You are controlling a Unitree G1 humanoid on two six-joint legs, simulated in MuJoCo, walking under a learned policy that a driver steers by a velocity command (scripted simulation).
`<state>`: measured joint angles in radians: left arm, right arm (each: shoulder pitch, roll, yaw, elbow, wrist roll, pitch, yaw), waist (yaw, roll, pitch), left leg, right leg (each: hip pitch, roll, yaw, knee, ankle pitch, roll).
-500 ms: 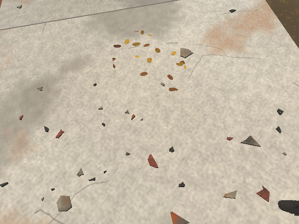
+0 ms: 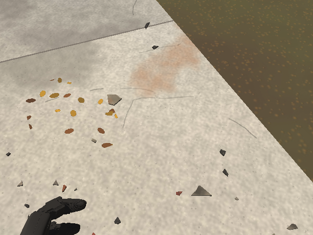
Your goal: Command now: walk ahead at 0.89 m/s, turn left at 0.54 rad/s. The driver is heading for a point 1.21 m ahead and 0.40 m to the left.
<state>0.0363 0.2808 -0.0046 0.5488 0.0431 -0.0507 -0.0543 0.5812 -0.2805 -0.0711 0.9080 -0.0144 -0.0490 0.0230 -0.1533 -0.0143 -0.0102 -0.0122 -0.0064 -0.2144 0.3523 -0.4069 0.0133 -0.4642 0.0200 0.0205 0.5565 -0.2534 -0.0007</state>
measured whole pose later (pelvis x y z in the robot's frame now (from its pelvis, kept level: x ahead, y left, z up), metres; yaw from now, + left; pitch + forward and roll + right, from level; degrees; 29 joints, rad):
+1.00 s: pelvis +0.84 +0.27 +0.00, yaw +39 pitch +0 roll -1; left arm 0.33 0.32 0.05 0.78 0.02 -0.06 -0.02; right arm 0.24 -0.33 -0.03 0.79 -0.06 -0.08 0.02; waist 0.02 0.02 0.03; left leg -0.31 -0.08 -0.06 1.29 -0.30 0.09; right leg -0.34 0.09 0.00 0.54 -0.21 -0.06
